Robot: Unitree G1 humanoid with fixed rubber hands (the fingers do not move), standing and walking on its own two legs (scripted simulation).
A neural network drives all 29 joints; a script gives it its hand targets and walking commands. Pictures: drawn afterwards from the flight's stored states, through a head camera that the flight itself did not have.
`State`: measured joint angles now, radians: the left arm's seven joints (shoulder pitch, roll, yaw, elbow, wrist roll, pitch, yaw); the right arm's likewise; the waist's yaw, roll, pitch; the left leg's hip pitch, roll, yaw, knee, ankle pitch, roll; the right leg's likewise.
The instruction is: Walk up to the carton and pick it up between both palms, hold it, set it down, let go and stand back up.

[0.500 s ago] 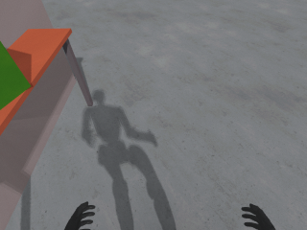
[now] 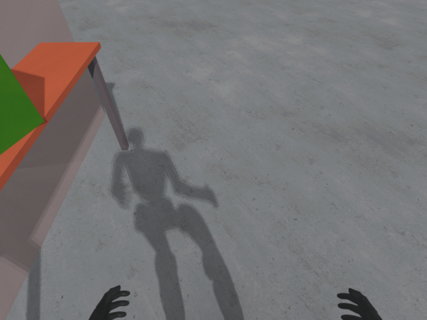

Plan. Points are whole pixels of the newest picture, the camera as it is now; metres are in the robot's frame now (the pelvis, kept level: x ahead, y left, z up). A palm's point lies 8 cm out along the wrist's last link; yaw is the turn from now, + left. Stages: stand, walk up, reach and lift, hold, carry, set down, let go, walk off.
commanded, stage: stand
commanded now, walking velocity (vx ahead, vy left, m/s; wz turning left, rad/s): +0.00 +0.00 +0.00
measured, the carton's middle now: out of the picture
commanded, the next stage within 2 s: walk up in 0.42 s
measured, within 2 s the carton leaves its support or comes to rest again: neither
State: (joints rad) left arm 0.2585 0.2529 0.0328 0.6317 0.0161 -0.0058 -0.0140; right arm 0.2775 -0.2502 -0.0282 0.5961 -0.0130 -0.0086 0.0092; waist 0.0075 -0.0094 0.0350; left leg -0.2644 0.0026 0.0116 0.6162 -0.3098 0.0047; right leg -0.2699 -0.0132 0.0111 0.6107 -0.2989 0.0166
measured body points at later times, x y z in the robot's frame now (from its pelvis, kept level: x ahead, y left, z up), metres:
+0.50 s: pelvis +0.00 +0.00 +0.00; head +0.00 +0.01 +0.45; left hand +0.12 +0.26 -0.10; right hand +0.13 -0.26 -0.09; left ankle +0.01 +0.12 -0.73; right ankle +0.02 -0.13 -0.73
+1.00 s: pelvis +0.06 +0.07 -0.02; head +0.04 +0.11 +0.43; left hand +0.10 +0.39 -0.13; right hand +0.19 -0.21 -0.09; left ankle +0.06 +0.21 -0.73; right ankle +0.09 -0.06 -0.67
